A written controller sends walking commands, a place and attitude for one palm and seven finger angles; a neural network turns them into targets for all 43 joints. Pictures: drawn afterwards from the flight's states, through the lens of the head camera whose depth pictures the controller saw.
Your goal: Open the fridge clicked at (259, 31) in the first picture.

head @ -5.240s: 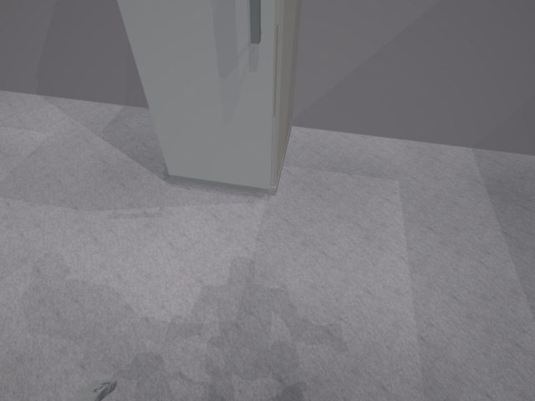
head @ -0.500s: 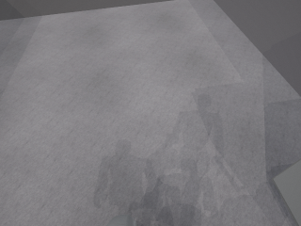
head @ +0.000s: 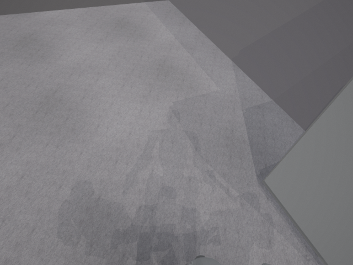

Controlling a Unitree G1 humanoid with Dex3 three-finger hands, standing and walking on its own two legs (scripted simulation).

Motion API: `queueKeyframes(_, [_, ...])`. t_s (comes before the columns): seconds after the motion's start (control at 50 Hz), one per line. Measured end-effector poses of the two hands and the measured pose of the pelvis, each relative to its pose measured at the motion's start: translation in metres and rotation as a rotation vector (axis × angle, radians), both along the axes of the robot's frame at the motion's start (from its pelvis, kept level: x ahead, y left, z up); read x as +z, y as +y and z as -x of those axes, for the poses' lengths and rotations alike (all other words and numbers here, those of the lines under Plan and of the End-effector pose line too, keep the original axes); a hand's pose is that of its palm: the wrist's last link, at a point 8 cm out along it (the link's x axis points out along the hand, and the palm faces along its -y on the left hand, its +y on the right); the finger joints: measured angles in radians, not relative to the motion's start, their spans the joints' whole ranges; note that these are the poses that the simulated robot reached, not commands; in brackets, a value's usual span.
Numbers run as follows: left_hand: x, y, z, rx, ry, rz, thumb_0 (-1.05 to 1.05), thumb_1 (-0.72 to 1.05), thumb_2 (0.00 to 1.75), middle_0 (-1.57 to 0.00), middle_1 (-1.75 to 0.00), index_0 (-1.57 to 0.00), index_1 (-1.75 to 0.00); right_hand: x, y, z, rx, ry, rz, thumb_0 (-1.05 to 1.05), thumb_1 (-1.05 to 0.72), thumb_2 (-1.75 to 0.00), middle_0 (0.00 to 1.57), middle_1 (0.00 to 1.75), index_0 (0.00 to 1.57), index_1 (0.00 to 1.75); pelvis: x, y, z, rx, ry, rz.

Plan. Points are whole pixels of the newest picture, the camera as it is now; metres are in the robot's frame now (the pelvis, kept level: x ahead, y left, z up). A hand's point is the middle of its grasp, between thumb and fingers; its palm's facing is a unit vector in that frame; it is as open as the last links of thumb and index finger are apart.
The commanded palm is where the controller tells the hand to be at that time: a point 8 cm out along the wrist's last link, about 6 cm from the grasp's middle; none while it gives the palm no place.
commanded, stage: turn to face it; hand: right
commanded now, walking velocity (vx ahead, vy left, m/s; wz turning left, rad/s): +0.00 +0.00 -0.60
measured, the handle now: out of the picture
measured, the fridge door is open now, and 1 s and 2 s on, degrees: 0 0 0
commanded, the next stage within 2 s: take the last steps up to it in 1.62 s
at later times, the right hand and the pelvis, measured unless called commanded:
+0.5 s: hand out of the picture -0.02 -0.29 -0.18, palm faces +0.33 +0.91 -0.23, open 7.4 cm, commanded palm none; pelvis +0.00 -0.06 +0.00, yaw -18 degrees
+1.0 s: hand out of the picture +0.06 -0.28 -0.13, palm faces +0.52 +0.80 -0.29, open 7.4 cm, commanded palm none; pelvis +0.03 -0.03 +0.00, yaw -35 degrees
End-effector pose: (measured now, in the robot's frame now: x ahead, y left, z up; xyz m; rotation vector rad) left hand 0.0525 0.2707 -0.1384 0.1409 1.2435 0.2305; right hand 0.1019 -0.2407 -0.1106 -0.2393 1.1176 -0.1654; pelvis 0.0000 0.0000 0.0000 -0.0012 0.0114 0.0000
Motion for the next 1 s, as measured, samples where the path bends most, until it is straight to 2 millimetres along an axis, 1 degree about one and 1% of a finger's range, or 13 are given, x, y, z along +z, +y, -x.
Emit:
queueKeyframes(0.1, [0.005, 0.002, -0.018, -0.078, 0.004, 0.009, 0.01, 0.91, 0.9, -0.2, -0.3, -0.2, -0.3, 0.001, 0.002, 0.04, -0.077, 0.05, -0.006, 0.0, -0.91, -0.9, 0.2, 0.3, 0.2, 0.3, 0.006, 0.004, 0.002, -0.072, -0.012, 0.014])
queueKeyframes(0.2, [0.006, -0.011, -0.039, -0.171, 0.046, -0.002, 0.01, 0.91, 0.9, -0.2, -0.3, -0.2, -0.3, -0.009, -0.005, 0.077, -0.162, 0.096, -0.03, 0.0, -0.91, -0.9, 0.2, 0.3, 0.2, 0.3, 0.004, -0.002, 0.003, -0.148, -0.008, 0.011])
queueKeyframes(0.28, [0.007, -0.038, -0.068, -0.267, 0.043, -0.02, 0.01, 0.91, 0.9, -0.2, -0.3, -0.19, -0.3, -0.023, -0.021, 0.11, -0.239, 0.151, -0.055, 0.0, -0.91, -0.9, 0.2, 0.3, 0.2, 0.3, -0.001, -0.017, 0.003, -0.2, 0.003, 0.002])
queueKeyframes(0.36, [0.009, -0.076, -0.103, -0.366, -0.021, -0.05, 0.01, 0.91, 0.9, -0.2, -0.3, -0.2, -0.3, -0.046, -0.049, 0.144, -0.322, 0.207, -0.081, 0.0, -0.91, -0.9, 0.2, 0.3, 0.2, 0.3, -0.013, -0.04, 0.004, -0.249, 0.012, -0.001])
queueKeyframes(0.42, [0.021, -0.1, -0.118, -0.405, -0.078, -0.057, 0.01, 0.91, 0.9, -0.2, -0.3, -0.2, -0.3, -0.048, -0.069, 0.156, -0.359, 0.249, -0.082, 0.0, -0.91, -0.9, 0.2, 0.3, 0.2, 0.3, -0.01, -0.051, 0.005, -0.263, 0.005, -0.019])
queueKeyframes(0.46, [0.03, -0.111, -0.121, -0.419, -0.094, -0.067, 0.01, 0.91, 0.9, -0.2, -0.3, -0.2, -0.3, -0.043, -0.08, 0.154, -0.377, 0.241, -0.08, 0.01, -0.91, -0.9, 0.2, 0.3, 0.2, 0.3, -0.003, -0.058, 0.004, -0.287, 0.002, -0.04])
queueKeyframes(0.54, [0.04, -0.125, -0.119, -0.452, -0.078, -0.076, 0.01, 0.9, 0.9, -0.2, -0.3, -0.2, -0.3, -0.03, -0.1, 0.136, -0.403, 0.146, -0.072, 0.01, -0.91, -0.9, 0.2, 0.3, 0.2, 0.3, 0.007, -0.067, 0.002, -0.335, -0.003, -0.057])
queueKeyframes(0.62, [0.041, -0.132, -0.115, -0.473, -0.052, -0.071, 0.01, 0.9, 0.9, -0.2, -0.3, -0.2, -0.3, -0.02, -0.113, 0.115, -0.424, 0.051, -0.056, 0.01, -0.91, -0.9, 0.2, 0.3, 0.2, 0.3, 0.011, -0.072, -0.001, -0.379, -0.007, -0.052])
queueKeyframes(0.7, [0.036, -0.133, -0.109, -0.482, -0.025, -0.058, 0.01, 0.9, 0.9, -0.2, -0.3, -0.2, -0.3, -0.012, -0.118, 0.099, -0.442, -0.008, -0.039, 0.0, -0.91, -0.9, 0.2, 0.3, 0.2, 0.3, 0.011, -0.072, -0.006, -0.425, -0.009, -0.039])
queueKeyframes(0.8, [0.025, -0.124, -0.101, -0.493, 0.029, -0.042, 0.01, 0.9, 0.9, -0.21, -0.3, -0.2, -0.3, -0.002, -0.114, 0.082, -0.463, -0.056, -0.019, 0.0, -0.91, -0.9, 0.2, 0.3, 0.2, 0.3, 0.009, -0.065, -0.013, -0.485, -0.008, -0.024])
queueKeyframes(0.88, [0.014, -0.11, -0.1, -0.511, 0.084, -0.032, 0.01, 0.9, 0.9, -0.21, -0.3, -0.2, -0.3, 0.006, -0.103, 0.07, -0.482, -0.092, 0.001, 0.0, -0.91, -0.9, 0.2, 0.3, 0.2, 0.3, 0.007, -0.054, -0.019, -0.535, -0.005, -0.016])
queueKeyframes(0.94, [0.003, -0.098, -0.107, -0.532, 0.115, -0.019, 0.01, 0.9, 0.9, -0.21, -0.3, -0.2, -0.3, 0.011, -0.091, 0.067, -0.502, -0.115, 0.022, 0.0, -0.91, -0.9, 0.2, 0.3, 0.2, 0.3, 0.003, -0.042, -0.026, -0.571, -0.001, -0.007])
queueKeyframes(1.0, [-0.01, -0.089, -0.123, -0.555, 0.119, -0.003, 0.01, 0.9, 0.9, -0.2, -0.3, -0.2, -0.3, 0.012, -0.076, 0.075, -0.526, -0.122, 0.054, 0.0, -0.91, -0.9, 0.2, 0.3, 0.2, 0.3, -0.003, -0.03, -0.033, -0.604, -0.004, 0.002])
